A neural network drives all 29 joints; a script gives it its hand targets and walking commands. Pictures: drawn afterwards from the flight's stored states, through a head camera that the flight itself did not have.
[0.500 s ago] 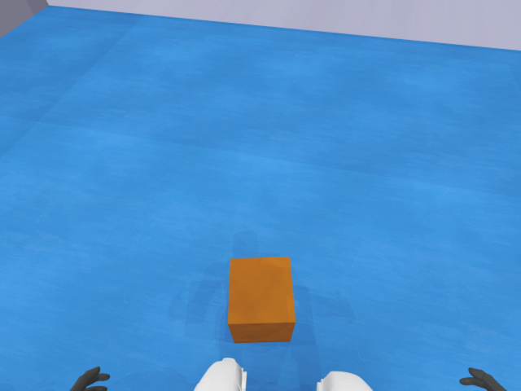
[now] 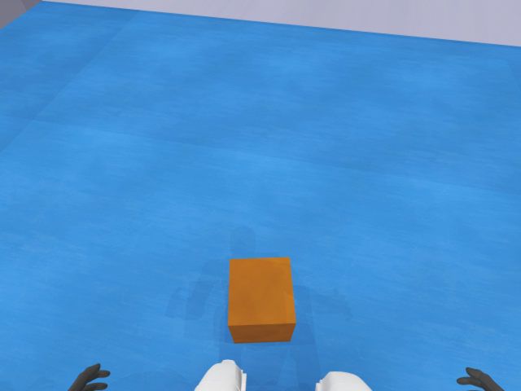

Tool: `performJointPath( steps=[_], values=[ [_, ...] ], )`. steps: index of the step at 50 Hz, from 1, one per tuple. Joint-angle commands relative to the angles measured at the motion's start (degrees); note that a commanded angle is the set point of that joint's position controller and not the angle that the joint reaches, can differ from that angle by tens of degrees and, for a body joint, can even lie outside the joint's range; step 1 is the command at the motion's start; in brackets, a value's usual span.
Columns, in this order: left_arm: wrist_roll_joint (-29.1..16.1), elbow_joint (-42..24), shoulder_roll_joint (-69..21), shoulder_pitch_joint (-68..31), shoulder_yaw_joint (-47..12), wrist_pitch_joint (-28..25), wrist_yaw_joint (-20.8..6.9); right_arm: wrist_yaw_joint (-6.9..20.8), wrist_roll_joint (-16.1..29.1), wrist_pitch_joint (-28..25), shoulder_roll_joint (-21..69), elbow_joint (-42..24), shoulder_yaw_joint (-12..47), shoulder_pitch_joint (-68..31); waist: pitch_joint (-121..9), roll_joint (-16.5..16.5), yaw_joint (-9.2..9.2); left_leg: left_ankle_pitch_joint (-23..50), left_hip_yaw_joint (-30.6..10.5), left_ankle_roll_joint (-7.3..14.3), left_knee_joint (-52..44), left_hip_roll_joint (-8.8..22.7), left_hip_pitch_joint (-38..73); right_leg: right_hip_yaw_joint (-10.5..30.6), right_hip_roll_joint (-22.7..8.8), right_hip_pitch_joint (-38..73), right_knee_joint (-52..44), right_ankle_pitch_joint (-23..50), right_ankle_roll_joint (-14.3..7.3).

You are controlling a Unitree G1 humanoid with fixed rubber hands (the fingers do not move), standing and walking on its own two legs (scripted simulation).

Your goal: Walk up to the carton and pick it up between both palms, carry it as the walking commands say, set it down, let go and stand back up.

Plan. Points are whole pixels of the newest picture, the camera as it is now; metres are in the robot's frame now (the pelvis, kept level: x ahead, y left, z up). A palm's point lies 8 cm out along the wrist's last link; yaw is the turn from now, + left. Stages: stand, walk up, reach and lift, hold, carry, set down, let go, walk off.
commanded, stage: walk up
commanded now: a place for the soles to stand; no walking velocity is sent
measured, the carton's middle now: (261, 301) +0.43 +0.03 -0.61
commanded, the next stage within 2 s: none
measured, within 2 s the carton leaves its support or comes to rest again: neither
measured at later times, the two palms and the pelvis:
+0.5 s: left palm out of the picture +0.07 +0.33 -0.08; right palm out of the picture +0.07 -0.31 -0.09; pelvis -0.02 +0.01 +0.00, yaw +2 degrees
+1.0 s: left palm out of the picture +0.02 +0.35 -0.08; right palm out of the picture +0.05 -0.29 -0.10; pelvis -0.05 +0.02 +0.00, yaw +4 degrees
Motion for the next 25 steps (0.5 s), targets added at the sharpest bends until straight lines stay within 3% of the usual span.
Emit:
performJointPath(
  steps=[1, 2, 3, 4, 5, 6, 7, 8, 9, 10, 12, 13, 14, 15, 16, 17, 18, 19, 20, 21, 22, 23, 24, 25],
  values=[
    [1.6, 2.2, 14.7, 3.0, 5.6, -2.9, 1.0, -0.1, -1.0, -0.8, -7.7, -4.4, -4.1, -4.7, -7.5, -3.3, 2.25, 13.2, -4.3, 3.5, 0.7, -0.6, -5.4, 14.5, -10.4, 12.6, -16.4, 6.4, -8.7],
    [1.2, 1.7, 16.9, 1.7, 6.4, -2.6, 1.1, 0.0, -0.9, -0.5, -8.5, -4.4, -4.3, -3.6, -5.7, -6.1, 1.35, 5.1, 0.2, 2.2, 2.5, -1.3, -5.7, 16.1, -15.5, 11.3, -16.7, 13.0, -12.0],
    [1.1, 1.2, 17.8, -0.7, 6.3, -2.4, 1.0, 0.2, -0.8, -0.4, -10.0, -3.5, -4.7, -1.7, -5.8, -2.3, -0.24, 0.4, 2.3, 1.9, 1.2, 0.0, -1.4, 15.3, -16.6, 8.2, -15.3, 14.8, -12.7],
    [0.9, 0.6, 17.2, -1.9, 6.5, -2.4, 0.8, 0.3, -1.2, -0.7, -10.9, -3.2, -4.9, -0.7, -7.6, -2.2, -0.94, 3.6, 0.9, 2.4, -2.3, 0.6, 0.8, 12.1, -14.3, 7.8, -11.4, 16.3, -11.0],
    [0.8, 0.2, 15.8, -2.2, 5.6, -1.9, 0.9, 0.3, -2.0, -1.1, -10.0, -3.5, -5.0, 0.1, -7.5, -0.6, -1.28, 11.8, -1.3, 3.5, -3.6, 0.3, 3.4, 8.1, -10.9, 5.5, -9.1, 15.1, -8.6],
    [0.8, -0.3, 14.9, -3.1, 5.6, -1.8, 0.8, 0.4, -2.2, -1.3, -11.2, -3.3, -5.5, 0.7, -8.0, 0.7, -1.56, 14.1, -4.5, 5.1, -5.9, 1.0, 6.4, 4.0, -7.7, 2.9, -5.3, 11.4, -6.3],
    [0.0, -0.8, 13.6, -3.9, 5.3, -1.2, 0.9, 0.2, -2.3, -1.3, -13.4, -3.7, -6.1, 1.6, -7.9, 5.4, -2.0, 19.6, -11.7, 7.5, -9.7, 4.1, 7.8, 0.0, -2.9, 0.1, 2.3, 9.0, -3.5],
    [-0.5, -0.4, 11.8, -3.7, 4.9, -0.6, 0.9, 0.2, -2.6, -1.1, -15.4, -4.5, -6.7, -0.4, -5.6, 10.2, -1.89, 21.3, -21.6, 12.4, -14.4, 7.8, 8.5, 0.2, 2.3, -5.2, 7.2, 1.8, -1.8],
    [-0.6, -0.3, 11.5, -2.4, 4.9, -0.5, 1.0, 0.1, -2.2, -0.9, -15.0, -4.8, -6.4, -0.4, -4.8, 9.7, -1.03, 20.4, -25.0, 14.9, -16.1, 9.9, 8.1, 1.4, 3.4, -4.9, 5.9, -5.3, -2.2],
    [-0.6, -0.2, 11.1, -1.1, 5.1, -0.5, 1.2, 0.0, -2.5, -0.6, -15.0, -5.2, -6.8, -1.3, -5.4, 10.9, -0.76, 17.0, -24.1, 15.2, -16.4, 9.8, 6.7, 2.3, 3.5, -3.8, 4.0, -8.9, -2.1],
    [-0.1, 1.9, 11.4, 2.2, 5.3, -1.2, 1.0, 0.1, -2.1, 0.1, -13.6, -5.6, -6.0, -4.4, -4.6, 10.0, 1.71, 7.9, -21.6, 11.6, -15.5, 6.9, -0.7, 4.2, 2.7, 4.4, -3.8, -3.7, -3.8],
    [0.6, 2.0, 13.0, 3.6, 5.2, -1.5, 1.2, 0.1, -1.6, 0.2, -11.6, -6.4, -5.4, -6.3, -5.4, 5.7, 2.5, 8.4, -15.6, 8.4, -10.4, 4.4, -6.5, 7.4, -1.4, 9.0, -8.3, -2.1, -5.2],
    [0.9, 2.0, 15.4, 4.5, 6.1, -1.7, 1.3, 0.1, -1.3, 0.3, -10.1, -6.7, -5.2, -7.3, -4.5, -0.6, 3.19, 6.9, -8.4, 4.7, -2.5, 0.1, -10.9, 13.2, -6.7, 11.1, -14.9, -2.8, -7.4],
    [1.6, 2.5, 18.4, 5.1, 7.1, -1.8, 1.5, -0.2, -0.9, 0.5, -8.2, -7.0, -4.6, -7.2, -2.3, -9.0, 3.52, 2.6, -0.7, 2.4, 8.5, -3.6, -12.7, 21.2, -16.7, 10.0, -21.4, 2.3, -12.5],
    [1.4, 1.4, 19.2, 2.2, 6.9, -1.9, 1.5, -0.2, -1.4, 0.7, -9.5, -6.7, -5.4, -4.6, -2.0, -8.7, 2.08, -11.1, 1.0, 1.2, 14.5, -1.5, -10.1, 23.9, -23.9, 5.7, -22.7, 11.5, -16.8],
    [1.5, 1.0, 19.0, -1.1, 7.2, -2.2, 1.2, 0.0, -1.2, 0.9, -10.5, -5.1, -5.5, -2.1, -1.2, -8.0, 0.06, -13.1, -0.1, 1.3, 14.9, 1.1, -7.0, 21.5, -22.9, 2.2, -20.8, 15.3, -16.4],
    [1.5, -0.4, 17.2, -2.6, 6.4, -2.0, 1.2, 0.7, -0.9, 0.6, -10.4, -5.1, -5.7, -0.6, -0.9, -7.0, -1.27, -13.2, 2.4, 1.8, 8.0, 0.7, -3.8, 15.9, -19.3, 1.6, -18.3, 18.3, -14.6],
    [0.9, -0.7, 17.1, -6.0, 6.3, -1.6, 1.2, 0.8, -1.1, 0.1, -10.1, -3.7, -5.7, 2.4, -4.0, -6.0, -2.65, -7.1, 4.5, 1.7, 0.6, 0.1, 0.5, 10.1, -15.7, 2.3, -12.9, 20.0, -11.9],
    [0.7, -0.8, 16.0, -5.8, 5.7, -1.2, 1.0, 0.8, -1.4, -0.3, -9.4, -3.1, -6.1, 3.1, -4.0, -4.8, -2.86, 0.8, 6.3, 1.5, -5.1, -1.1, 5.9, 6.0, -11.3, 0.2, -9.2, 19.5, -8.5],
    [0.4, -0.1, 14.3, -3.2, 5.3, -0.9, 0.8, 0.5, -1.9, -0.4, -10.2, -3.0, -6.5, 2.1, -3.7, -5.7, -2.14, 7.2, 5.0, 1.9, -7.3, -2.3, 9.0, 3.6, -8.0, -1.4, -5.8, 18.3, -5.3],
    [0.5, -0.5, 13.9, -3.3, 5.3, -0.8, 0.7, 0.3, -2.8, -0.5, -12.2, -3.5, -7.0, 2.2, -4.6, 0.9, -1.96, 13.1, -1.9, 3.4, -9.7, -0.3, 8.8, 0.6, -6.3, -1.8, 0.2, 13.6, -3.4],
    [0.2, -0.5, 13.2, -2.6, 5.7, -0.4, 0.8, 0.3, -2.9, -0.5, -15.8, -4.2, -7.3, 0.4, -3.4, 7.2, -0.28, 11.5, -17.5, 7.3, -15.0, 6.7, 7.0, -0.4, -1.3, -5.3, 6.9, 0.7, -2.3],
    [-0.6, -1.4, 11.9, -3.3, 5.6, 0.2, 1.1, 0.2, -3.1, -0.6, -17.8, -5.5, -7.5, -0.8, -2.0, 10.1, -1.55, 4.6, -26.5, 13.3, -19.9, 10.0, 1.7, 1.5, 2.9, -6.0, 7.3, -12.6, -2.0],
    [-0.7, -0.8, 12.0, -3.1, 5.0, 0.3, 1.0, 0.1, -2.1, -0.4, -17.7, -4.9, -7.6, -1.4, -1.1, 8.9, -1.23, -4.6, -28.2, 15.4, -22.9, 11.2, -2.5, 2.6, 2.8, -3.0, 8.5, -12.9, -2.1]
  ],
)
